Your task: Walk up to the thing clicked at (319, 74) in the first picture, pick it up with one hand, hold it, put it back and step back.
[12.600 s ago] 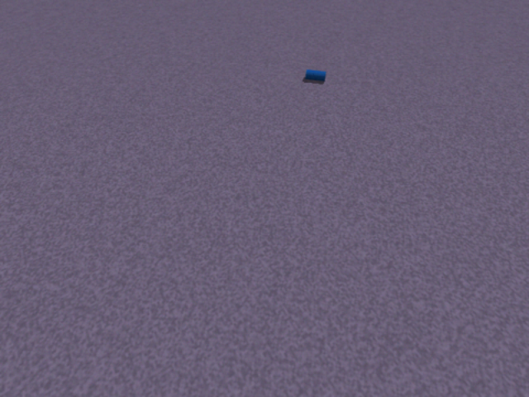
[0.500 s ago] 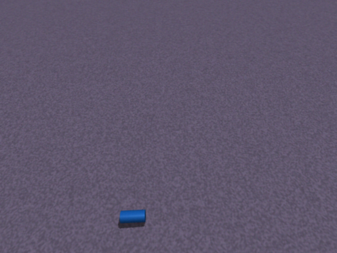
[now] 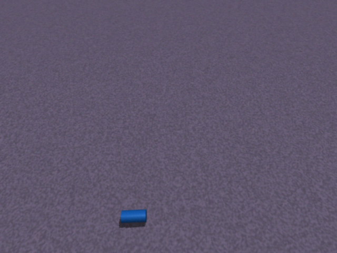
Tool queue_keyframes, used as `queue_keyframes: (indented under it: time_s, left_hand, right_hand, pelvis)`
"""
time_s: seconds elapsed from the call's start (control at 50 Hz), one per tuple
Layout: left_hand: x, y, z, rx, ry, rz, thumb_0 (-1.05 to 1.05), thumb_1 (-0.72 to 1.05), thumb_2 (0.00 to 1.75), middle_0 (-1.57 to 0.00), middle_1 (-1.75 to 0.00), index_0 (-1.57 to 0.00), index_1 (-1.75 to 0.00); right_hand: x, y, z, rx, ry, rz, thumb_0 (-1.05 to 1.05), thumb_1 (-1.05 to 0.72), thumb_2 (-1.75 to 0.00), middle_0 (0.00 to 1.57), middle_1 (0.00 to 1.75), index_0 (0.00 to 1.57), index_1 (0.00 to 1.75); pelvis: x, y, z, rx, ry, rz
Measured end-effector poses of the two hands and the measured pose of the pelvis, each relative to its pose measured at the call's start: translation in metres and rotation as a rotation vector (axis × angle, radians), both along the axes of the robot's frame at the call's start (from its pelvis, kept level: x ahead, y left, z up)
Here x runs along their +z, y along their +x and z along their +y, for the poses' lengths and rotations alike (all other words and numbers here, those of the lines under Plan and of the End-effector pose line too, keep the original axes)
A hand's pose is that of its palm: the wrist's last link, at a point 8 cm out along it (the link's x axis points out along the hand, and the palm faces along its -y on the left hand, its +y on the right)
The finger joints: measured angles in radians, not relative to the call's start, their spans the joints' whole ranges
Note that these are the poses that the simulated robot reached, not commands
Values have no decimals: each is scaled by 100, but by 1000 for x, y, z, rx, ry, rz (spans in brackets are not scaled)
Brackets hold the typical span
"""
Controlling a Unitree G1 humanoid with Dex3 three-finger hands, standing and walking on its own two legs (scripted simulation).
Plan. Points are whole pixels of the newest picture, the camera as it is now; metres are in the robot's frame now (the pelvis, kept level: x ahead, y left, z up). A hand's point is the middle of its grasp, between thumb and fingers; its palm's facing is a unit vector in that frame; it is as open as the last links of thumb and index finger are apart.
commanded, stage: stand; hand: left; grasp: from above
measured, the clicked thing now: (134, 216) +0.42 +0.20 -0.75
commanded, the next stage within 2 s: rise first in 0.66 s
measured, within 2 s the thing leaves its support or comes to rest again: neither
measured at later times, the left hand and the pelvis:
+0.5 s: hand out of the picture +0.07 +0.25 -0.16, palm faces -0.03 -0.94 -0.34, open 7.4 cm; pelvis +0.00 +0.00 +0.00, yaw +0 degrees
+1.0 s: hand out of the picture +0.14 +0.25 -0.17, palm faces -0.01 -0.94 -0.35, open 8.8 cm; pelvis -0.02 +0.00 -0.02, yaw +1 degrees
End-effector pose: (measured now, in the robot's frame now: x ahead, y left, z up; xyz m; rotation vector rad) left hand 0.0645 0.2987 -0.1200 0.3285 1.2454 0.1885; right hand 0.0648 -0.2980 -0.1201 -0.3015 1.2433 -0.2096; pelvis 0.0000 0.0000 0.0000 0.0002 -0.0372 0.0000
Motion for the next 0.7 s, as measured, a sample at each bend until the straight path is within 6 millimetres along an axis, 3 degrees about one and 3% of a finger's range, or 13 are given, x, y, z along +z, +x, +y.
queue_keyframes:
  time_s: [0.7]
  left_hand:
    - [1,4,-1,2,0,-13,0,90,90,-20,-30,-20,-30]
  right_hand:
    - [0,6,0,9,-1,-12,1,-90,-90,20,30,20,30]
  pelvis:
    - [0,2,-1,2,1,0]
